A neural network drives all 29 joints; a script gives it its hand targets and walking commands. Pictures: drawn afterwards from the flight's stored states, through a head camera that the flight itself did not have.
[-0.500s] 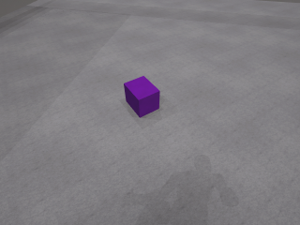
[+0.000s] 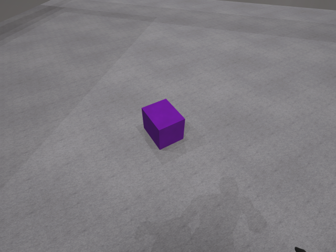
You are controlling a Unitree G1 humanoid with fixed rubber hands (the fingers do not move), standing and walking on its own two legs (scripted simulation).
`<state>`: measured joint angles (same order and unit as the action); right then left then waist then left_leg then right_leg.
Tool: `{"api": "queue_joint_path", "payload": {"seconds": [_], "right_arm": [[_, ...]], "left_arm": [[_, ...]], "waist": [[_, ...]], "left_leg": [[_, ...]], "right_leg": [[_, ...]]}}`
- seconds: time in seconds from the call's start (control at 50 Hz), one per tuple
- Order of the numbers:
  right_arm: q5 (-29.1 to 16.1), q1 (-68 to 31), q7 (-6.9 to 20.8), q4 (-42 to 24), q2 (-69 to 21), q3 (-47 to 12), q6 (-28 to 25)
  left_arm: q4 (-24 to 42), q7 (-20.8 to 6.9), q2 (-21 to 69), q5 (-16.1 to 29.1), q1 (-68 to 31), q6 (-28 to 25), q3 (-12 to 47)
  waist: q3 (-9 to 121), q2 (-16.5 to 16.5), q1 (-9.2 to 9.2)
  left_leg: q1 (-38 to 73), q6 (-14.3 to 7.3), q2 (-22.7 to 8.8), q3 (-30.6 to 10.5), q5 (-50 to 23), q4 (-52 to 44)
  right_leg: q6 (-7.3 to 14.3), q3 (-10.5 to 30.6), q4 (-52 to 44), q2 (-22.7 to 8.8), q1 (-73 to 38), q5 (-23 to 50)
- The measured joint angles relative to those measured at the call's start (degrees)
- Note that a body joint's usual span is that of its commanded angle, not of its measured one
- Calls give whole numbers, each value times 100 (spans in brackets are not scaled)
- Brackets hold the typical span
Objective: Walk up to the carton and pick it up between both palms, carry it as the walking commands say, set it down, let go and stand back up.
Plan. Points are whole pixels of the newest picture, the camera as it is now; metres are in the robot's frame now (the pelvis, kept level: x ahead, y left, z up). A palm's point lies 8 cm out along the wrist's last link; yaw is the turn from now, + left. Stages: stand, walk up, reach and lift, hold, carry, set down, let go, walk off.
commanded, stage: walk up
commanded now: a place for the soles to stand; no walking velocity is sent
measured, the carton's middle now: (162, 123) +1.13 +0.06 -0.63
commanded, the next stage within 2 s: none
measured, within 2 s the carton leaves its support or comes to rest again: neither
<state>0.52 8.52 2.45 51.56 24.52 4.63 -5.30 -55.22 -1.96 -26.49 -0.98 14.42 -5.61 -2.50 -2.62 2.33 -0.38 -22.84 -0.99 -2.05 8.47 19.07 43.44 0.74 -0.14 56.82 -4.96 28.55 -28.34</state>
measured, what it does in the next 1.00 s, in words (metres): walks ahead: right foot, then left foot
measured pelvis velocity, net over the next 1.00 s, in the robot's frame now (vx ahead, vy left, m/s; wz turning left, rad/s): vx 0.31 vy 0.02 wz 0.00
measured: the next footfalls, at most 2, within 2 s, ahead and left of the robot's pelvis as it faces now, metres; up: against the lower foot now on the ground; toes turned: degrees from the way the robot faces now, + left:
right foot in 0.04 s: +0.13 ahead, -0.13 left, +0.00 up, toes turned -5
left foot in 0.32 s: +0.25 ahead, +0.14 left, +0.00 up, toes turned +7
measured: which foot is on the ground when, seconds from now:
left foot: down 0.00-0.06, up 0.08-0.30, down 0.32-0.58, up 0.60-0.80, down 0.82-1.00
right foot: up 0.00-0.02, down 0.04-0.34, up 0.36-0.54, down 0.56-0.84, up 0.86-1.00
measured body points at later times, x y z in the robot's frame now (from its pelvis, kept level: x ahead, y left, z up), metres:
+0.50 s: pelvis +0.16 +0.01 +0.00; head +0.18 +0.01 +0.45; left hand +0.24 +0.35 -0.10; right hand +0.27 -0.32 -0.10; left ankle +0.21 +0.13 -0.70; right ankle +0.19 -0.11 -0.68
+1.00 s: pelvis +0.31 +0.02 -0.01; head +0.32 +0.02 +0.44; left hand +0.38 +0.37 -0.11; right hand +0.41 -0.32 -0.11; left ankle +0.35 +0.14 -0.70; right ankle +0.35 -0.10 -0.68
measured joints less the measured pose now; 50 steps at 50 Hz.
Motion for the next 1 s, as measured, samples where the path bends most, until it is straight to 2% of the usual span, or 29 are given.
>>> {"api": "queue_joint_path", "payload": {"seconds": [0.04,0.06,0.08,0.12,0.18,0.22,0.28,0.32,0.34,0.36,0.4,0.44,0.52,0.56,0.6,0.62,0.66,0.7,0.76,0.82,0.86,0.92,0.96,1.0], "right_arm": [[19,88,26,25,69,4,38],[26,156,41,40,121,10,72],[19,228,48,72,160,14,117],[-8,319,19,192,190,-6,183],[-14,349,-9,347,195,-49,156],[-9,310,16,376,164,-59,120],[-22,197,93,305,87,-56,100],[-8,136,124,234,53,-36,55],[10,102,113,197,45,-9,12],[22,87,90,140,58,23,-38],[-46,71,34,55,28,46,-73],[-79,104,-21,2,-15,31,-48],[-6,199,-24,6,3,10,-2],[12,276,3,19,60,8,36],[18,401,27,45,149,7,104],[5,453,23,88,161,1,139],[-10,501,-20,201,172,-37,171],[-15,496,-46,291,168,-58,147],[-20,391,-5,314,117,-55,113],[-14,270,56,249,59,-29,48],[32,231,38,166,66,28,-45],[-50,229,-42,62,39,64,-76],[-50,265,-84,41,20,52,-39],[-7,296,-84,52,37,34,-6]], "left_arm": [[8,-44,46,-27,-35,-44,-39],[17,-53,72,-52,-39,-92,-64],[42,-46,91,-80,-28,-146,-87],[131,2,104,-48,2,-202,-71],[241,96,127,14,50,-182,-45],[267,120,108,28,96,-176,-38],[262,93,9,28,185,-138,-21],[259,72,-77,27,256,-73,-13],[247,68,-111,27,286,-39,-14],[212,70,-101,42,287,-1,-9],[107,101,-93,55,218,62,15],[27,118,-80,43,109,65,20],[14,25,23,-8,-48,13,-18],[33,-21,66,-27,-102,-26,-52],[77,-26,108,-81,-115,-125,-114],[129,-8,104,-86,-102,-171,-121],[240,53,107,-26,-87,-190,-95],[314,115,111,9,-72,-165,-68],[344,139,51,3,-5,-136,-54],[303,97,-74,-4,86,-54,-43],[250,92,-124,-5,148,33,-43],[53,132,-111,5,71,118,-14],[-23,133,-78,-7,-15,92,-11],[-29,84,-20,-17,-69,53,-27]], "waist": [[23,-66,-70],[41,-175,-112],[84,-287,-134],[129,-440,-120],[92,-630,-14],[31,-673,49],[-56,-596,108],[-80,-462,125],[-93,-347,132],[-86,-294,131],[-86,-161,112],[-70,-35,72],[-27,6,-54],[-19,-65,-131],[15,-294,-202],[46,-371,-205],[44,-513,-164],[15,-624,-77],[-49,-629,32],[-101,-474,84],[-96,-286,97],[-90,-108,72],[-81,-32,37],[-72,-26,-13]], "left_leg": [[87,36,-91,20,193,116],[75,-3,-184,-48,381,300],[-28,-87,-220,-224,741,623],[-359,-106,-84,-702,1010,1451],[-762,-23,-93,-921,782,2035],[-877,17,-187,-859,696,1764],[-797,-4,-257,-690,434,862],[-525,-69,-181,-547,139,135],[-435,-66,-83,-462,-228,32],[-428,-63,-32,-399,-457,95],[-347,-54,30,-267,-268,234],[-203,-53,69,-164,-73,203],[34,-20,18,-11,127,126],[112,13,-61,2,296,219],[26,-85,-211,-193,763,643],[-118,-144,-177,-396,1012,1014],[-458,-127,-71,-752,1085,1796],[-730,-67,-94,-844,1044,2127],[-889,-46,-189,-780,980,1693],[-632,-70,-179,-622,521,600],[-510,-49,-25,-457,-93,458],[-348,-35,66,-282,91,565],[-194,-37,81,-205,205,481],[-69,-12,44,-147,278,415]], "right_leg": [[58,-95,-758,0,-41,370],[58,-176,-895,73,-123,810],[46,-264,-851,150,-152,905],[42,-406,-816,244,-282,705],[47,-567,-1076,351,-656,549],[7,-632,-1262,358,-908,524],[-64,-667,-1389,272,-1216,391],[-141,-633,-1238,132,-1328,173],[-81,-546,-967,16,-1274,20],[-4,-372,-493,7,-1093,-47],[39,100,554,166,-630,29],[23,229,919,187,-263,149],[-2,8,36,2,94,86],[55,-114,-662,1,46,383],[45,-280,-828,152,-76,959],[35,-351,-749,201,-90,895],[39,-486,-735,274,-235,675],[45,-587,-842,317,-431,566],[-16,-655,-967,264,-699,464],[-117,-640,-885,92,-910,239],[-13,-426,-286,-65,-758,-15],[41,163,978,157,-198,67],[20,157,970,127,44,93],[8,27,494,51,165,-34]]}}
